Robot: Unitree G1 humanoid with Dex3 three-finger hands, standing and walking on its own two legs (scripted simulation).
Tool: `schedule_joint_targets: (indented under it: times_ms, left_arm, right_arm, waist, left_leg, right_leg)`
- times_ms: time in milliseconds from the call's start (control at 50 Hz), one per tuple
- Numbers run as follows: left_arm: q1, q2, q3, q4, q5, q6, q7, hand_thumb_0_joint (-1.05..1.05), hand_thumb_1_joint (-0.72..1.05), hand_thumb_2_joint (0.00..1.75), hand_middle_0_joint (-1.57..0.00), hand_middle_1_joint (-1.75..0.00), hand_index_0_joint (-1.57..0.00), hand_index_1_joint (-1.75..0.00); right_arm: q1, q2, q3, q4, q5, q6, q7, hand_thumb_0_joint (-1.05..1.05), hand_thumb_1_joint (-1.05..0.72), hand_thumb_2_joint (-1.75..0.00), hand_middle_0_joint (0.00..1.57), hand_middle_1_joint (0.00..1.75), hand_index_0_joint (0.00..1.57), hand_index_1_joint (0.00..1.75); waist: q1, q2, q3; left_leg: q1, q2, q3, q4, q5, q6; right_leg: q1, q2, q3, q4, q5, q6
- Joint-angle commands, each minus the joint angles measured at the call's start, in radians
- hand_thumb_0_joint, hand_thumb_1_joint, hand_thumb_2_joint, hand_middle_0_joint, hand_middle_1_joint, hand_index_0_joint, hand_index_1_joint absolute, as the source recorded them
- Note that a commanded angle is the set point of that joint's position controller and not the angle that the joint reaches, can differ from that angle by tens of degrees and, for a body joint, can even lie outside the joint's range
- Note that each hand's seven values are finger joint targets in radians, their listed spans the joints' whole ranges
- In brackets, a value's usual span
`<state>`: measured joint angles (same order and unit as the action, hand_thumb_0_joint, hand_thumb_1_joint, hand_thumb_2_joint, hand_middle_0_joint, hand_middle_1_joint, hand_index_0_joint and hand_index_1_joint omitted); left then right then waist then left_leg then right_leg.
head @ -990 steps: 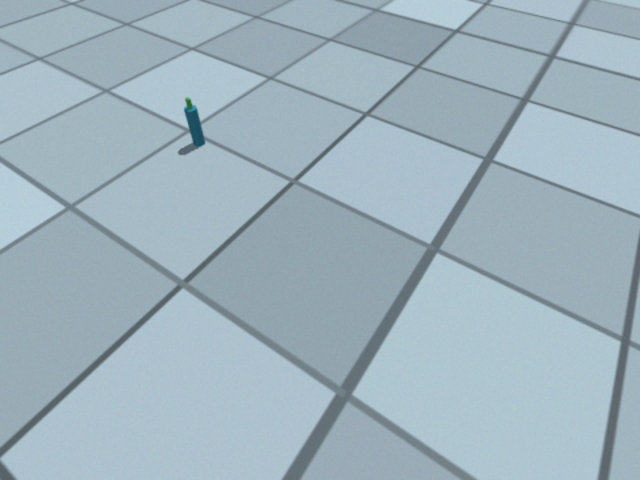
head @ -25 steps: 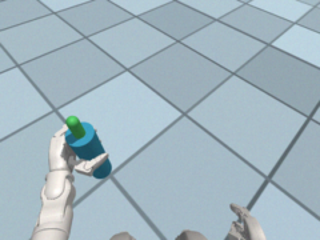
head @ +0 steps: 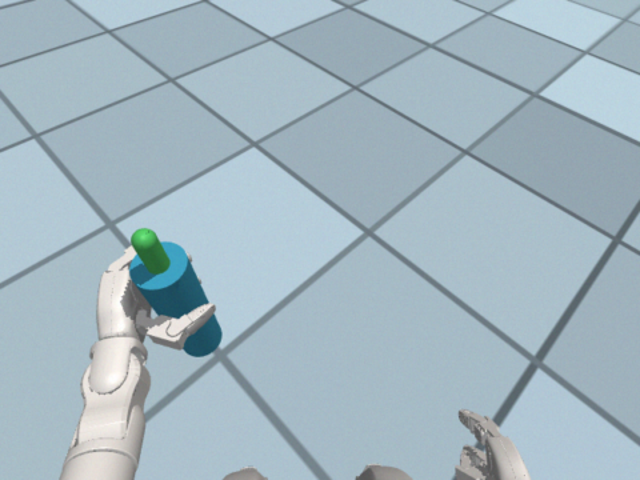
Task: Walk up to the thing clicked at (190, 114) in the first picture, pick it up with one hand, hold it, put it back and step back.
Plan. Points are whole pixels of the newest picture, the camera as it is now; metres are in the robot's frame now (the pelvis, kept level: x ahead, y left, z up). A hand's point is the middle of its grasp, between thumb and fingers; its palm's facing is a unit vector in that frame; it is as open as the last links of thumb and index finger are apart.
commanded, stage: hold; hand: left
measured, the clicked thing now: (177, 297) +0.32 +0.17 +0.04
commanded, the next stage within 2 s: crouch in 1.18 s
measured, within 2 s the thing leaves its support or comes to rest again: neither
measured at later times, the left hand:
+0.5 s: hand (178, 293) +0.33 +0.17 +0.04, palm faces +0.11 -0.99 -0.01, open 9.2 cm
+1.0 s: hand (179, 298) +0.32 +0.17 +0.04, palm faces +0.11 -0.99 -0.02, open 9.2 cm
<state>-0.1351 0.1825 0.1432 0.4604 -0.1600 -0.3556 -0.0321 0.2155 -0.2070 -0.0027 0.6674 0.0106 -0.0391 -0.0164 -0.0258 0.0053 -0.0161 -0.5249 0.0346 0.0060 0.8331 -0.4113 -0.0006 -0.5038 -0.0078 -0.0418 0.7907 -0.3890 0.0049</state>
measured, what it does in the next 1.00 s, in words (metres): stands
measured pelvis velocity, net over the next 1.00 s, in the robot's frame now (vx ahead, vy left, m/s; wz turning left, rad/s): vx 0.00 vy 0.00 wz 0.00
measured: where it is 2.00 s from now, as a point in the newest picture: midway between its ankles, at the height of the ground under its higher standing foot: outside the picture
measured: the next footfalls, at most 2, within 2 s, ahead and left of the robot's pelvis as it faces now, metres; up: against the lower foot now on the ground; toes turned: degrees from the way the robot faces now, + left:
none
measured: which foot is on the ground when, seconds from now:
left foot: down 0.00-1.00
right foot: down 0.00-1.00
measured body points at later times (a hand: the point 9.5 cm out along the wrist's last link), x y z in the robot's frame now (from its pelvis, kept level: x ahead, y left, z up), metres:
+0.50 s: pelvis +0.00 +0.00 +0.00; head +0.04 +0.01 +0.45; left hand +0.32 +0.22 +0.05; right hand +0.13 -0.24 -0.11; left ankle +0.01 +0.12 -0.70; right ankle +0.01 -0.12 -0.70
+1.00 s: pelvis +0.00 +0.00 +0.00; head +0.04 +0.01 +0.45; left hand +0.31 +0.22 +0.04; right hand +0.13 -0.24 -0.11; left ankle +0.01 +0.12 -0.70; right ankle +0.01 -0.12 -0.70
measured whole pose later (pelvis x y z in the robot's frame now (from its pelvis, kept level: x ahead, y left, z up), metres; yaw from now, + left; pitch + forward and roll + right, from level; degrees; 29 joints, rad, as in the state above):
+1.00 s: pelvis +0.00 +0.00 +0.00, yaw +0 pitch +6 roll -1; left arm -0.12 0.18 0.12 0.45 -0.15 -0.37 -0.03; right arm 0.22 -0.21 0.00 0.67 0.01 -0.04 -0.02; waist -0.02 0.01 -0.02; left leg -0.53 0.03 0.00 0.83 -0.41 0.00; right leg -0.50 -0.01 -0.04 0.79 -0.39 0.00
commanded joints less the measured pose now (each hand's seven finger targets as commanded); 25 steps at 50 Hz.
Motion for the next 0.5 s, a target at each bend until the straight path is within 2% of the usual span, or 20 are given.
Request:
schedule_joint_targets:
  times_ms: [0,20,40,80,120,140,160,200,240,260,320,340,360,380,400,420,460,480]
  left_arm:
    - [-0.302,0.131,0.046,-0.305,-0.021,-0.106,-0.012,0.00,0.16,1.25,-1.29,-1.43,-1.30,-1.43]
    - [-0.344,0.137,0.039,-0.354,-0.022,-0.112,-0.013,0.00,0.17,1.25,-1.29,-1.43,-1.30,-1.44]
    - [-0.316,0.130,0.042,-0.338,-0.027,-0.110,-0.012,0.00,0.15,1.25,-1.30,-1.43,-1.31,-1.44]
    - [-0.303,0.099,0.020,-0.319,-0.033,-0.109,-0.014,0.00,0.16,1.25,-1.29,-1.43,-1.30,-1.44]
    - [-0.301,0.097,0.021,-0.312,-0.035,-0.106,-0.009,0.00,0.15,1.26,-1.29,-1.43,-1.30,-1.44]
    - [-0.316,0.115,0.036,-0.307,-0.033,-0.109,-0.006,0.00,0.13,1.25,-1.28,-1.42,-1.29,-1.43]
    - [-0.312,0.101,0.019,-0.290,-0.030,-0.110,-0.009,0.00,0.14,1.24,-1.28,-1.42,-1.29,-1.43]
    - [-0.329,0.102,0.008,-0.320,-0.025,-0.116,-0.007,0.00,0.13,1.23,-1.27,-1.41,-1.28,-1.41]
    - [-0.322,0.110,0.014,-0.297,-0.020,-0.117,-0.006,0.00,0.16,1.24,-1.27,-1.40,-1.28,-1.41]
    - [-0.324,0.116,0.022,-0.313,-0.020,-0.116,-0.002,0.00,0.16,1.23,-1.27,-1.40,-1.28,-1.41]
    - [-0.338,0.121,0.020,-0.337,-0.019,-0.114,0.001,0.00,0.15,1.23,-1.26,-1.40,-1.27,-1.41]
    - [-0.307,0.138,0.045,-0.309,-0.021,-0.109,0.003,0.00,0.15,1.22,-1.26,-1.39,-1.27,-1.40]
    - [-0.293,0.123,0.033,-0.301,-0.020,-0.104,0.004,0.00,0.16,1.22,-1.26,-1.39,-1.27,-1.40]
    - [-0.295,0.128,0.045,-0.295,-0.021,-0.101,0.006,0.00,0.16,1.23,-1.27,-1.39,-1.27,-1.40]
    - [-0.296,0.130,0.052,-0.276,-0.021,-0.099,0.009,0.00,0.15,1.24,-1.27,-1.41,-1.28,-1.41]
    - [-0.277,0.108,0.037,-0.253,-0.020,-0.095,0.008,0.00,0.17,1.25,-1.27,-1.41,-1.27,-1.41]
    - [-0.299,0.121,0.054,-0.238,-0.021,-0.097,0.006,0.00,0.16,1.26,-1.27,-1.42,-1.28,-1.43]
    - [-0.291,0.105,0.033,-0.245,-0.019,-0.100,0.001,0.00,0.19,1.26,-1.28,-1.42,-1.28,-1.42]
  right_arm:
    - [-0.022,-0.140,-0.051,-0.125,-0.002,-0.038,-0.006,0.00,-0.91,-0.90,0.20,0.30,0.20,0.30]
    - [-0.019,-0.143,-0.053,-0.127,-0.001,-0.041,-0.006,0.00,-0.91,-0.90,0.20,0.30,0.20,0.30]
    - [-0.021,-0.140,-0.050,-0.127,0.001,-0.043,-0.006,0.00,-0.91,-0.91,0.20,0.30,0.20,0.30]
    - [-0.017,-0.144,-0.051,-0.124,0.000,-0.046,-0.006,0.00,-0.91,-0.90,0.20,0.30,0.20,0.30]
    - [-0.016,-0.151,-0.055,-0.121,0.002,-0.047,-0.008,0.00,-0.91,-0.90,0.20,0.30,0.20,0.30]
    - [-0.012,-0.149,-0.052,-0.117,0.000,-0.047,-0.008,0.00,-0.91,-0.90,0.20,0.30,0.20,0.30]
    - [-0.009,-0.149,-0.053,-0.111,-0.001,-0.047,-0.007,0.00,-0.91,-0.90,0.20,0.30,0.20,0.30]
    - [-0.018,-0.145,-0.052,-0.115,0.001,-0.050,-0.004,0.00,-0.91,-0.90,0.20,0.30,0.20,0.30]
    - [-0.019,-0.145,-0.050,-0.116,-0.001,-0.049,-0.008,0.00,-0.90,-0.90,0.20,0.30,0.20,0.30]
    - [-0.018,-0.148,-0.052,-0.119,-0.002,-0.049,-0.007,0.00,-0.90,-0.90,0.20,0.30,0.20,0.30]
    - [-0.018,-0.144,-0.048,-0.119,0.000,-0.047,-0.009,0.00,-0.90,-0.90,0.20,0.30,0.20,0.30]
    - [-0.010,-0.147,-0.050,-0.112,-0.002,-0.046,-0.008,0.00,-0.90,-0.90,0.20,0.30,0.20,0.30]
    - [-0.013,-0.146,-0.050,-0.116,-0.001,-0.045,-0.009,0.00,-0.90,-0.90,0.20,0.30,0.20,0.30]
    - [-0.019,-0.142,-0.047,-0.119,0.002,-0.046,-0.009,0.00,-0.90,-0.90,0.20,0.30,0.20,0.30]
    - [-0.012,-0.142,-0.048,-0.113,-0.001,-0.043,-0.008,0.00,-0.90,-0.90,0.20,0.30,0.20,0.30]
    - [-0.014,-0.141,-0.048,-0.116,0.001,-0.040,-0.010,0.00,-0.90,-0.90,0.20,0.30,0.20,0.30]
    - [-0.014,-0.147,-0.052,-0.110,-0.002,-0.039,-0.010,0.00,-0.90,-0.90,0.20,0.30,0.20,0.30]
    - [-0.022,-0.141,-0.050,-0.115,-0.002,-0.040,-0.006,0.00,-0.89,-0.90,0.20,0.30,0.20,0.30]
  waist:
    - [0.007,0.042,-0.319]
    - [0.003,0.060,-0.350]
    - [0.001,0.063,-0.329]
    - [-0.009,0.054,-0.319]
    - [-0.009,0.035,-0.296]
    - [-0.005,0.031,-0.308]
    - [-0.011,0.025,-0.294]
    - [-0.002,0.039,-0.285]
    - [-0.004,0.028,-0.292]
    - [0.002,0.031,-0.326]
    - [0.007,0.056,-0.323]
    - [0.011,0.050,-0.346]
    - [0.011,0.036,-0.331]
    - [0.010,0.035,-0.295]
    - [0.006,0.039,-0.311]
    - [0.005,0.010,-0.291]
    - [-0.001,0.007,-0.263]
    - [0.004,0.013,-0.255]
  left_leg:
    - [0.148,-0.024,-0.016,-0.116,0.280,0.003]
    - [0.168,-0.023,-0.017,-0.118,0.284,0.002]
    - [0.172,-0.021,-0.019,-0.122,0.280,0.000]
    - [0.171,-0.017,-0.024,-0.120,0.288,-0.002]
    - [0.155,-0.015,-0.029,-0.125,0.262,-0.002]
    - [0.148,-0.015,-0.029,-0.120,0.264,0.000]
    - [0.140,-0.015,-0.031,-0.120,0.253,0.000]
    - [0.138,-0.016,-0.030,-0.129,0.224,-0.002]
    - [0.142,-0.019,-0.027,-0.124,0.226,0.000]
    - [0.147,-0.021,-0.024,-0.119,0.241,0.002]
    - [0.158,-0.023,-0.021,-0.123,0.245,-0.002]
    - [0.165,-0.021,-0.024,-0.115,0.286,-0.002]
    - [0.154,-0.021,-0.023,-0.116,0.288,0.000]
    - [0.144,-0.023,-0.019,-0.122,0.263,0.000]
    - [0.140,-0.022,-0.020,-0.114,0.274,0.001]
    - [0.132,-0.021,-0.017,-0.118,0.265,0.003]
    - [0.112,-0.020,-0.021,-0.122,0.227,0.004]
    - [0.101,-0.021,-0.019,-0.127,0.214,0.002]
  right_leg:
    - [0.138,0.018,0.000,-0.090,0.292,-0.016]
    - [0.137,0.018,0.000,-0.090,0.294,-0.017]
    - [0.122,0.021,-0.002,-0.087,0.284,-0.017]
    - [0.103,0.024,-0.008,-0.082,0.283,-0.019]
    - [0.095,0.024,-0.011,-0.083,0.263,-0.019]
    - [0.100,0.024,-0.010,-0.083,0.264,-0.020]
    - [0.091,0.023,-0.011,-0.082,0.256,-0.019]
    - [0.088,0.021,-0.009,-0.083,0.231,-0.021]
    - [0.094,0.020,-0.007,-0.088,0.237,-0.017]
    - [0.116,0.017,-0.003,-0.088,0.257,-0.018]
    - [0.120,0.015,-0.002,-0.090,0.257,-0.019]
    - [0.135,0.017,-0.005,-0.087,0.285,-0.019]
    - [0.134,0.018,-0.005,-0.087,0.292,-0.017]
    - [0.122,0.017,-0.003,-0.096,0.274,-0.016]
    - [0.125,0.017,-0.003,-0.091,0.281,-0.017]
    - [0.123,0.016,-0.003,-0.096,0.283,-0.014]
    - [0.095,0.018,-0.004,-0.096,0.247,-0.015]
    - [0.098,0.017,-0.006,-0.095,0.235,-0.017]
